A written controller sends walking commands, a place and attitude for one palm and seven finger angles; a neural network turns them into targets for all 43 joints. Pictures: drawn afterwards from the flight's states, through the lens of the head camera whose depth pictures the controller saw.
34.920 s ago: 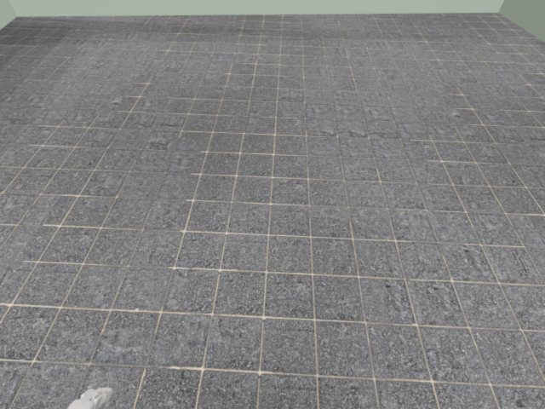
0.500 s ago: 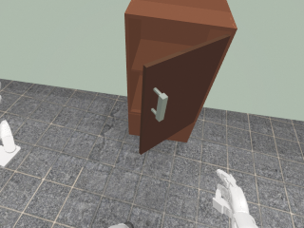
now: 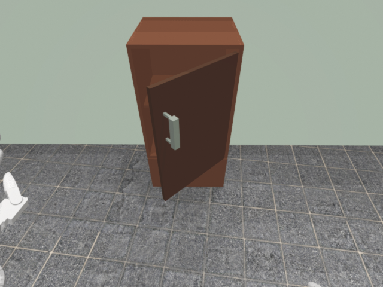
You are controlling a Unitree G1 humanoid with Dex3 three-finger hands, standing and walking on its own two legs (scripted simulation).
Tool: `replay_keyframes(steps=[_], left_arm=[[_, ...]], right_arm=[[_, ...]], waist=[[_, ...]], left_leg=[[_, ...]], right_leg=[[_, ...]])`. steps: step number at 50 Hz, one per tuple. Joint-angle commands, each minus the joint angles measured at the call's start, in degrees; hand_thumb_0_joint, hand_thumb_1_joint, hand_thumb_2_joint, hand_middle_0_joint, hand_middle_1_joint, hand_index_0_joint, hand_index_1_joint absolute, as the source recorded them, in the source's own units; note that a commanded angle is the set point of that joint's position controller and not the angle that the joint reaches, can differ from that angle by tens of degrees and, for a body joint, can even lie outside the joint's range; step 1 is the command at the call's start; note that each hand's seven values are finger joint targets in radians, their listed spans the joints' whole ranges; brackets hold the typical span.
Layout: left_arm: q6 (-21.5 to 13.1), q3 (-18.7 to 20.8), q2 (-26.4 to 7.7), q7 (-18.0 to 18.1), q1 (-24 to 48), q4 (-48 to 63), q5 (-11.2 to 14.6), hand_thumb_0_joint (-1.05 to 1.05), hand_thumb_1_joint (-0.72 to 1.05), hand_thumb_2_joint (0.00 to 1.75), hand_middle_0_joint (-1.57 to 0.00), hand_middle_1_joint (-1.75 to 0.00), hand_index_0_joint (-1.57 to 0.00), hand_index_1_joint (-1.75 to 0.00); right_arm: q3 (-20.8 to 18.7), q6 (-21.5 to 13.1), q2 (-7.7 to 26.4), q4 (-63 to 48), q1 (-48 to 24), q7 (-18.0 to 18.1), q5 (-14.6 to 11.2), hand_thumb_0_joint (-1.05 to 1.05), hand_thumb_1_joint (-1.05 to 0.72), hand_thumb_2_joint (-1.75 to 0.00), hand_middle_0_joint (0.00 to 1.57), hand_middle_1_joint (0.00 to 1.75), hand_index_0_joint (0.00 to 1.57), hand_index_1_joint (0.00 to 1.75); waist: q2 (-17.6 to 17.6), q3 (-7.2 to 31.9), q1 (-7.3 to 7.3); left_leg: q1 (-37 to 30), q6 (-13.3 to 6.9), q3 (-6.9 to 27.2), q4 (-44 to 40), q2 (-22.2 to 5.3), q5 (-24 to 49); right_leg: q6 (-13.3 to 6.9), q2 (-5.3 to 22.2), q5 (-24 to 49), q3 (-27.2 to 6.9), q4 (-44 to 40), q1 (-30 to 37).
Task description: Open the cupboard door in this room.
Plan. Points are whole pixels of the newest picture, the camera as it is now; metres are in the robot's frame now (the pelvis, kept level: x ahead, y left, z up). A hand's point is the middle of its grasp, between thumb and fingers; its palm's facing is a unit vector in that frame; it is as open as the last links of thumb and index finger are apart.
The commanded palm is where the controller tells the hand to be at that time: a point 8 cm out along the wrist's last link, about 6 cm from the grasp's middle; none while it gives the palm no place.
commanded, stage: stop stepping back and stand still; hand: left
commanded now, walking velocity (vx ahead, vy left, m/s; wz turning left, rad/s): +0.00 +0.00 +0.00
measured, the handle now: (170, 130) +0.64 +0.09 -0.04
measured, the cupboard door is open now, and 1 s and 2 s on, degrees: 43 43 43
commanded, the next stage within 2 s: let the arm hang, fingers relaxed in 0.28 s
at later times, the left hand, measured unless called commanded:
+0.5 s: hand (76, 255) +0.19 +0.23 +0.01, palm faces +0.20 -0.88 -0.44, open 7.4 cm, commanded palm none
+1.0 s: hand out of the picture -0.07 +0.16 -0.15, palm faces +0.10 -0.96 -0.24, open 7.3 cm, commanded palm none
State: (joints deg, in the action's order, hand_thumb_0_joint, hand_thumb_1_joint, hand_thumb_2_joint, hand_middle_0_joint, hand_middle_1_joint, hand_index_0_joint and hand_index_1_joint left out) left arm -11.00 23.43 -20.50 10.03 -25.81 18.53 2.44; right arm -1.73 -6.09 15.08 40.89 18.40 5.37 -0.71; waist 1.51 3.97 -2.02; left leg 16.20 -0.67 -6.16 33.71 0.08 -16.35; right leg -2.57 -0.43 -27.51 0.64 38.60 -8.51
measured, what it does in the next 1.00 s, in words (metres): shifts its weight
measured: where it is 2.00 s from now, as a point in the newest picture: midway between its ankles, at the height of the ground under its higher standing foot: outside the picture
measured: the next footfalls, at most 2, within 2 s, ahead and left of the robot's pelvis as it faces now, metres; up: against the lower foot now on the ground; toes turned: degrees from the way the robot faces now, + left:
none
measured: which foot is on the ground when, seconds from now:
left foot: down 0.00-1.00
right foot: down 0.00-1.00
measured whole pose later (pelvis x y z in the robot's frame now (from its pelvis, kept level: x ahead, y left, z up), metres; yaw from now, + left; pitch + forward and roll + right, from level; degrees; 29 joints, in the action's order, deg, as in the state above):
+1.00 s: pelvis -0.06 -0.03 +0.02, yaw +4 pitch -3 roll +0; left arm 1.3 1.0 -10.4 1.6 -16.4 -63.1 -0.2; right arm -0.2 1.6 8.9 63.3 17.1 1.6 1.1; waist -1.7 -3.6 -0.4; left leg 11.7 -0.1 0.4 24.6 -0.1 -10.4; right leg -3.8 -3.9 -10.8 1.4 22.9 -9.7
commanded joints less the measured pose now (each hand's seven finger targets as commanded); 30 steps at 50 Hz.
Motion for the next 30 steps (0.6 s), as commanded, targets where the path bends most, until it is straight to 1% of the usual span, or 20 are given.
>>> replay_keyframes(steps=[1, 4, 5, 6, 7, 8, 10, 12, 15, 18, 19, 20, 21, 22, 24, 26, 27, 28, 29, 30], left_arm=[[-5.53, 8.19, -16.16, 0.18, 0.85, 23.31, -0.62, 0.00, 0.90, 0.90, -0.20, -0.30, -0.20, -0.30], [-4.79, 11.33, -17.61, 0.80, -3.28, 25.93, -0.71, 0.00, 0.90, 0.90, -0.20, -0.30, -0.20, -0.30], [-4.97, 11.67, -17.21, 0.94, -5.39, 24.52, -0.80, 0.00, 0.90, 0.90, -0.20, -0.30, -0.20, -0.30], [-5.20, 11.67, -16.76, 0.94, -6.78, 23.38, -0.47, 0.00, 0.90, 0.90, -0.20, -0.30, -0.20, -0.30], [-5.06, 11.49, -16.24, 1.01, -7.17, 22.01, 0.08, 0.00, 0.90, 0.90, -0.20, -0.30, -0.20, -0.30], [-5.70, 10.72, -15.12, 0.84, -6.32, 20.54, 0.27, 0.00, 0.90, 0.90, -0.20, -0.30, -0.20, -0.30], [-6.32, 10.94, -14.32, 0.85, -5.87, 15.98, 0.04, 0.00, 0.90, 0.90, -0.20, -0.30, -0.20, -0.30], [-6.41, 8.90, -12.64, 0.76, -3.06, 12.38, -0.60, 0.00, 0.90, 0.90, -0.20, -0.30, -0.20, -0.30], [-4.95, 4.33, -9.64, 0.26, 0.08, 9.82, -0.32, 0.00, 0.90, 0.90, -0.20, -0.30, -0.20, -0.30], [-4.34, 3.27, -10.78, 0.05, 2.06, 16.70, -0.39, 0.00, 0.90, 0.90, -0.20, -0.30, -0.20, -0.30], [2.34, -18.62, -0.34, -6.33, 1.32, -25.29, -3.52, 0.00, 0.90, 0.90, -0.20, -0.30, -0.20, -0.30], [8.73, -17.40, 1.21, -8.33, 1.76, -27.26, -4.19, 0.00, 0.90, 0.90, -0.20, -0.30, -0.20, -0.30], [10.76, -16.70, 3.03, -8.52, 1.20, -26.43, -3.99, 0.00, 0.90, 0.90, -0.20, -0.30, -0.20, -0.30], [11.18, -17.50, 3.90, -8.40, 3.16, -28.42, -3.97, 0.00, 0.90, 0.90, -0.20, -0.30, -0.20, -0.30], [10.92, -18.57, 2.31, -8.77, 6.19, -34.96, -3.78, 0.00, 0.90, 0.90, -0.20, -0.30, -0.20, -0.30], [10.72, -19.07, 1.50, -9.07, 4.53, -42.87, -4.32, 0.00, 0.90, 0.90, -0.20, -0.30, -0.20, -0.30], [10.46, -19.00, -0.95, -9.06, 4.90, -46.51, -4.69, 0.00, 0.90, 0.90, -0.20, -0.30, -0.20, -0.30], [10.34, -18.91, -3.74, -9.00, 6.90, -48.87, -4.73, 0.00, 0.90, 0.90, -0.20, -0.30, -0.20, -0.30], [10.50, -19.34, -5.51, -9.11, 9.95, -50.79, -4.60, 0.00, 0.90, 0.90, -0.20, -0.30, -0.20, -0.30], [10.89, -20.08, -5.04, -9.37, 12.30, -53.29, -4.30, 0.00, 0.90, 0.90, -0.20, -0.30, -0.20, -0.30]], right_arm=[[-0.55, -4.84, 4.30, -11.60, -9.30, -0.51, 1.31, 0.00, -0.90, -0.90, 0.20, 0.30, 0.20, 0.30], [-0.51, -5.37, 4.62, -12.78, -11.12, -0.64, 0.62, 0.00, -0.90, -0.90, 0.20, 0.30, 0.20, 0.30], [-0.46, -5.11, 3.58, -13.23, -11.03, -0.61, 0.77, 0.00, -0.90, -0.90, 0.20, 0.30, 0.20, 0.30], [-0.66, -4.64, 2.62, -13.44, -10.35, -1.02, 0.95, 0.00, -0.90, -0.90, 0.20, 0.30, 0.20, 0.30], [-1.22, -4.35, 2.76, -13.15, -10.31, -1.48, 0.54, 0.00, -0.90, -0.90, 0.20, 0.30, 0.20, 0.30], [-1.52, -4.44, 3.24, -12.45, -9.34, -1.76, 0.47, 0.00, -0.90, -0.90, 0.20, 0.30, 0.20, 0.30], [-0.51, -4.33, 2.05, -11.31, -8.32, -1.91, 0.51, 0.00, -0.90, -0.90, 0.20, 0.30, 0.20, 0.30], [0.22, -3.89, 1.38, -11.51, -8.93, -1.32, 0.59, 0.00, -0.90, -0.90, 0.20, 0.30, 0.20, 0.30], [0.15, -4.36, 2.40, -10.66, -10.14, -0.66, 0.70, 0.00, -0.90, -0.90, 0.20, 0.30, 0.20, 0.30], [-1.16, -4.06, 4.83, -12.06, -10.46, -0.72, 0.32, 0.00, -0.90, -0.90, 0.20, 0.30, 0.20, 0.30], [-2.35, -6.74, 10.92, -1.80, -12.77, -5.32, -0.10, 0.00, -0.90, -0.90, 0.20, 0.30, 0.20, 0.30], [-2.90, -0.96, 11.68, -0.26, -6.46, -5.56, 1.03, 0.00, -0.90, -0.90, 0.20, 0.30, 0.20, 0.30], [-1.99, 1.25, 9.55, -1.26, -5.61, -5.14, 1.28, 0.00, -0.90, -0.90, 0.20, 0.30, 0.20, 0.30], [-1.48, 2.04, 9.06, -0.99, -6.29, -4.88, 2.18, 0.00, -0.90, -0.90, 0.20, 0.30, 0.20, 0.30], [-0.66, 2.79, 7.96, -1.40, -8.01, -4.72, 3.21, 0.00, -0.90, -0.90, 0.20, 0.30, 0.20, 0.30], [-0.19, 4.00, 6.87, -0.75, -11.78, -4.85, 2.85, 0.00, -0.90, -0.90, 0.20, 0.30, 0.20, 0.30], [0.01, 4.62, 5.36, -0.29, -12.64, -4.83, 2.07, 0.00, -0.90, -0.90, 0.20, 0.30, 0.20, 0.30], [0.06, 5.48, 2.96, -0.23, -12.14, -4.89, 1.46, 0.00, -0.90, -0.90, 0.20, 0.30, 0.20, 0.30], [-0.08, 6.32, 2.62, 0.91, -9.69, -5.19, 1.82, 0.00, -0.90, -0.90, 0.20, 0.30, 0.20, 0.30], [-0.26, 6.96, 3.50, 3.33, -8.84, -5.42, 1.80, 0.00, -0.90, -0.90, 0.20, 0.30, 0.20, 0.30]], waist=[[-9.95, -1.32, 1.30], [-9.64, -4.31, 2.42], [-6.29, -4.21, 1.92], [0.85, -4.09, 1.64], [6.50, -5.63, 2.04], [4.61, -4.94, 1.49], [2.30, -1.53, 1.01], [4.23, -1.14, 1.11], [1.95, -1.16, 1.02], [-2.40, 3.55, 2.16], [-4.74, -0.35, -1.17], [-5.46, 1.17, -0.45], [-7.46, 0.26, 0.44], [-6.90, 1.28, 0.38], [-2.36, 1.92, 1.54], [2.22, 3.68, 4.56], [8.52, 3.38, 5.02], [12.86, 0.83, 3.42], [11.14, -1.59, 1.70], [4.63, -4.25, 0.59]], left_leg=[[-5.89, -11.08, 23.52, -12.21, -15.83, 16.04], [8.44, -4.74, 10.78, -11.19, -9.93, -4.77], [10.59, -2.31, 6.59, -5.44, -5.32, -8.20], [11.63, -0.24, 3.14, 5.88, -1.18, -6.98], [14.95, 0.72, 3.87, 17.18, 0.14, -6.67], [16.17, 1.32, 6.28, 23.36, -0.29, -6.54], [17.13, 1.56, 7.87, 20.06, -2.21, -5.70], [10.68, 0.80, 4.83, 8.21, -2.07, -2.24], [-3.27, -0.53, 2.75, -5.83, -0.12, 9.88], [-15.65, -4.52, 10.65, -7.30, -8.32, 28.95], [-12.34, -5.41, 15.13, -3.19, -10.49, 45.01], [-11.39, -9.46, 18.61, -4.77, -14.60, 56.06], [-10.61, -11.81, 20.83, -6.29, -16.48, 63.59], [-8.58, -13.27, 22.57, -7.95, -17.61, 61.54], [-5.80, -12.88, 21.30, -8.66, -15.98, 47.73], [-1.15, -7.82, 14.62, -5.36, -10.75, 29.39], [1.93, -3.61, 11.08, -2.26, -5.04, 14.39], [3.98, -0.44, 8.42, 0.49, 0.16, -2.01], [2.34, 0.59, 6.91, 2.36, 1.24, -8.37], [-1.05, 0.59, 6.00, 4.80, 1.27, -9.58]], right_leg=[[3.26, 0.79, -0.21, -0.69, 4.79, -12.53], [1.78, 1.09, 5.68, -0.76, -10.72, 0.36], [-0.46, 3.94, 5.83, -7.77, -15.87, 0.27], [-3.82, 10.89, 1.88, -19.75, -22.59, -2.30], [-5.73, 16.79, 9.76, -29.61, -26.92, -2.58], [-5.99, 17.99, 22.71, -27.56, -25.76, -0.99], [-5.86, 16.57, 44.92, -19.90, -18.73, 6.28], [-4.87, 12.61, 49.55, -11.23, -15.08, 6.19], [-0.06, 8.19, 43.00, -6.61, -14.20, 0.49], [5.77, 3.15, 31.47, -4.61, -9.38, -6.13], [3.50, 3.32, 30.73, 0.64, 2.02, -14.18], [2.90, 2.75, 11.92, -1.91, 6.25, -13.43], [3.09, 0.80, -1.31, -1.68, 10.81, -15.85], [3.17, -0.02, -7.45, -3.09, 14.58, -16.56], [2.83, 1.00, -6.23, -5.19, 11.74, -12.63], [2.80, 1.47, 6.97, -2.59, -3.80, -2.18], [2.50, 3.36, 16.59, -7.73, -13.31, 1.17], [0.34, 11.32, 18.05, -18.32, -20.53, -2.33], [-2.94, 15.53, 13.70, -20.67, -23.09, -7.93], [-4.68, 15.82, 0.78, -19.36, -25.28, -14.70]])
